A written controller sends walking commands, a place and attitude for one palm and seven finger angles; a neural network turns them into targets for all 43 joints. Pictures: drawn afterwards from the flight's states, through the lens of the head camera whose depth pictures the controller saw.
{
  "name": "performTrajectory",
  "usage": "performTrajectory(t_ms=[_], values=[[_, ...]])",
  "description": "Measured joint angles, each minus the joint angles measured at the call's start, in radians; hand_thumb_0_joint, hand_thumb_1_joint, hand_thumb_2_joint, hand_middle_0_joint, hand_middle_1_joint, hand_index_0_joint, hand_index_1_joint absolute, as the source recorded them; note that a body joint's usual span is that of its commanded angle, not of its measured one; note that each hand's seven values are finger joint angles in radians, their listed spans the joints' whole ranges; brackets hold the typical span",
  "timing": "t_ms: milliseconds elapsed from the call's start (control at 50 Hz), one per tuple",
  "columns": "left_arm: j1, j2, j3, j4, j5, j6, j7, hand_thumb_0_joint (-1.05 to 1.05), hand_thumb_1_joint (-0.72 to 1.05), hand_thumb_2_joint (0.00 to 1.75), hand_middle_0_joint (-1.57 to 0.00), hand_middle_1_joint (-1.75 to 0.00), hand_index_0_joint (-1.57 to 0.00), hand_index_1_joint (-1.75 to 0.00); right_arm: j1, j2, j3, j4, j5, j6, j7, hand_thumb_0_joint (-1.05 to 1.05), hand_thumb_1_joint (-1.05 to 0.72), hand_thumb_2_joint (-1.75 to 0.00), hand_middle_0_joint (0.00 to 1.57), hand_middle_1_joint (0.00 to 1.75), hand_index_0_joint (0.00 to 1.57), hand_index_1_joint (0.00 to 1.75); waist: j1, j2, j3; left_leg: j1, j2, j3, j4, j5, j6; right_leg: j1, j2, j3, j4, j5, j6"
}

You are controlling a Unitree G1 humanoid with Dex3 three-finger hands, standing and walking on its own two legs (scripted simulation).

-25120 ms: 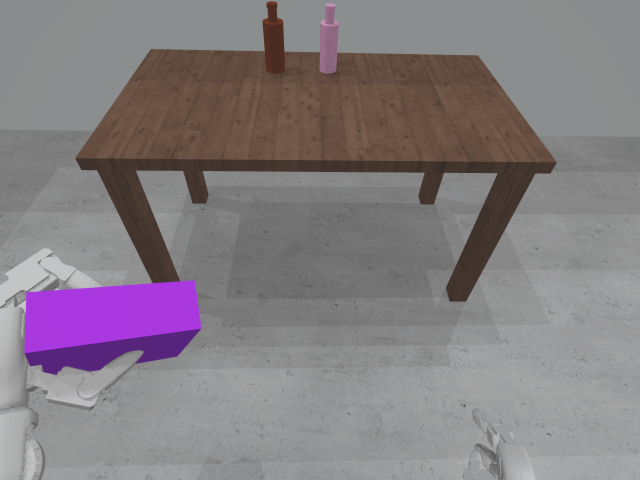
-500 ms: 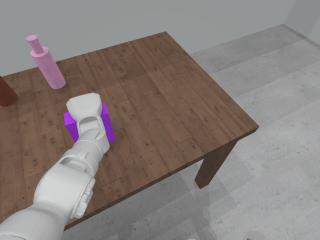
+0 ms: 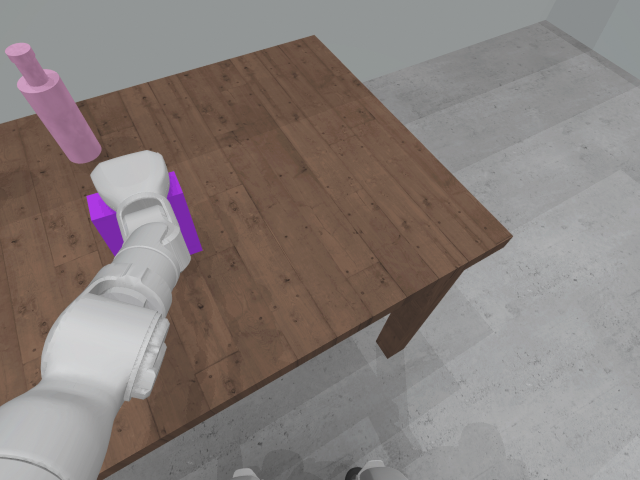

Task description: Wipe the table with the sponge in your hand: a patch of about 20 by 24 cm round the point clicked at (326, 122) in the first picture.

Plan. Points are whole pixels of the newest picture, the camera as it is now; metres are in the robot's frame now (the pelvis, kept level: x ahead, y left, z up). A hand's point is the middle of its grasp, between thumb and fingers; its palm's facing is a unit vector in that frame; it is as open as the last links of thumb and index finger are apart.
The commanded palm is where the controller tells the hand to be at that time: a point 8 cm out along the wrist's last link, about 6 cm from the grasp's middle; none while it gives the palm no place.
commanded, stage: wipe forward along the third lane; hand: left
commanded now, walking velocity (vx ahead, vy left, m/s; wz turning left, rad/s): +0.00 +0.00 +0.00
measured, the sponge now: (154, 235) +0.46 +0.22 -0.03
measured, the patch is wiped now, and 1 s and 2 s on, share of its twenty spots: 1.00 1.00 1.00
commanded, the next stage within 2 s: wipe back along the third lane in 0.08 s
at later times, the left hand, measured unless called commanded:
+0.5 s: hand (141, 208) +0.48 +0.23 +0.02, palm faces -0.08 +0.00 -1.00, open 9.1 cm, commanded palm +0.44 +0.20 +0.04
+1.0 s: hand (156, 235) +0.43 +0.20 +0.02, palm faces -0.06 -0.01 -1.00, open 9.1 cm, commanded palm +0.39 +0.17 +0.04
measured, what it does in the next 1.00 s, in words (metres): stands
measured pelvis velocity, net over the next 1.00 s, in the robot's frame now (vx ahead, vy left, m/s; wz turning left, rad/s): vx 0.03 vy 0.00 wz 0.03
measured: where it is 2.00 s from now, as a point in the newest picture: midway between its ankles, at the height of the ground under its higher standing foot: outside the picture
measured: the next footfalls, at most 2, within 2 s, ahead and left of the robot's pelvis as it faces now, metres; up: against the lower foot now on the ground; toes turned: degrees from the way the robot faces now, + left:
none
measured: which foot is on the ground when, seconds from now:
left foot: down 0.00-1.00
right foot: down 0.00-1.00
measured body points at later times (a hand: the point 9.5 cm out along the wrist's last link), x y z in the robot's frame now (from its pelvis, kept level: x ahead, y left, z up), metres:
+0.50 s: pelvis +0.01 +0.01 +0.00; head +0.09 +0.02 +0.45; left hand +0.48 +0.22 +0.07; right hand +0.05 -0.25 -0.13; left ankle +0.01 +0.12 -0.71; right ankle +0.02 -0.13 -0.71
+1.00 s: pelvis +0.03 +0.00 +0.01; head +0.07 +0.00 +0.46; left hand +0.43 +0.19 +0.07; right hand +0.18 -0.24 -0.11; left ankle +0.01 +0.12 -0.71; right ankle +0.02 -0.13 -0.71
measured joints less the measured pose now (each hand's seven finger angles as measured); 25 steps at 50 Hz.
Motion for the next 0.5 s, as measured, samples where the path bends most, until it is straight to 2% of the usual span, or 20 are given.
performTrajectory(t_ms=[240, 360, 500], values=[[-0.043, 0.055, 0.008, 0.014, 0.017, -0.02, -0.029, 0.0, -0.48, 1.12, -0.84, -1.43, -0.85, -1.44, 0.056, -0.008, -0.011, 0.006, -0.008, 0.003, 0.009, 0.01, -0.91, -0.9, 0.2, 0.3, 0.2, 0.3, -0.019, 0.005, -0.006, -0.053, 0.005, -0.004, 0.038, -0.019, 0.006, -0.042, 0.004, -0.002, 0.016, -0.007, 0.005], [0.02, 0.031, -0.015, -0.051, -0.001, -0.021, -0.003, -0.01, -0.47, 1.12, -0.82, -1.45, -0.84, -1.46, 0.077, 0.001, -0.021, 0.014, -0.008, 0.017, 0.021, 0.01, -0.91, -0.9, 0.2, 0.3, 0.2, 0.3, 0.005, 0.008, -0.017, -0.034, 0.007, 0.005, 0.032, -0.026, 0.009, -0.024, 0.007, 0.006, 0.004, -0.007, 0.008], [0.078, -0.03, -0.057, -0.086, -0.027, 0.003, 0.021, -0.02, -0.45, 1.12, -0.8, -1.48, -0.81, -1.5, 0.05, 0.017, -0.016, 0.024, 0.0, 0.032, 0.032, 0.01, -0.91, -0.9, 0.2, 0.3, 0.2, 0.3, 0.034, 0.004, -0.023, 0.025, -0.001, 0.004, 0.0, -0.025, 0.011, 0.036, -0.001, 0.004, -0.026, -0.009, 0.011]])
